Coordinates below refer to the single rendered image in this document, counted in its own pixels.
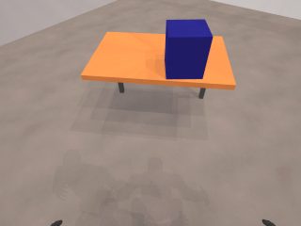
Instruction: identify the carton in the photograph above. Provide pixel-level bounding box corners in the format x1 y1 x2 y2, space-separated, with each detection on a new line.
165 19 213 80

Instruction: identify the table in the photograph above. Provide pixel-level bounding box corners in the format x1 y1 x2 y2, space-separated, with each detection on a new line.
81 32 236 99

